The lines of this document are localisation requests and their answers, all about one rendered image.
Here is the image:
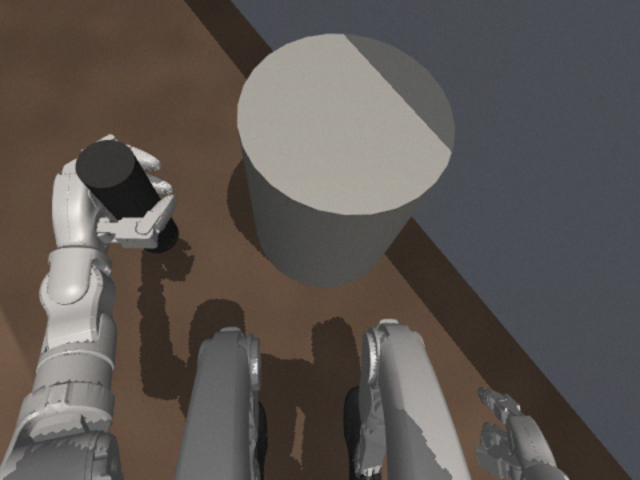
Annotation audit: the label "left robot arm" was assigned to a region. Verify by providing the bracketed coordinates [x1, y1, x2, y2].
[0, 245, 124, 480]

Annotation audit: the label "right robot foot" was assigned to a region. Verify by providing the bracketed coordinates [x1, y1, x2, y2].
[344, 386, 381, 480]

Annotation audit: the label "right robot hand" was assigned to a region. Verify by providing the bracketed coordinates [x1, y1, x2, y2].
[476, 387, 557, 480]

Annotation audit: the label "left robot hand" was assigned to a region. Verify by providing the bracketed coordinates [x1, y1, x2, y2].
[52, 134, 177, 255]

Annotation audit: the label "right robot arm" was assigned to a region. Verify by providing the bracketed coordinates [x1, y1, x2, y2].
[520, 464, 570, 480]

